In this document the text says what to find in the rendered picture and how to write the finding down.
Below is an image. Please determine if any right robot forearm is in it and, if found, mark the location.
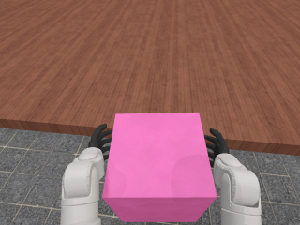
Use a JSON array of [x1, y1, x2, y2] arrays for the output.
[[213, 153, 262, 225]]

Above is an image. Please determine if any left robot hand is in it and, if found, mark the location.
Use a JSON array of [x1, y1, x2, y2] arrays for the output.
[[88, 123, 113, 161]]

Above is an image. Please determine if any right robot hand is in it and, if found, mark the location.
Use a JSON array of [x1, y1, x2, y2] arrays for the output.
[[203, 128, 230, 168]]

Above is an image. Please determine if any left robot forearm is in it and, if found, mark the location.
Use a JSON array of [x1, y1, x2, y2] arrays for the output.
[[60, 147, 105, 225]]

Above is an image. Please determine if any carton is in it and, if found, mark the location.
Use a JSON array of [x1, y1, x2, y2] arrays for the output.
[[102, 112, 218, 222]]

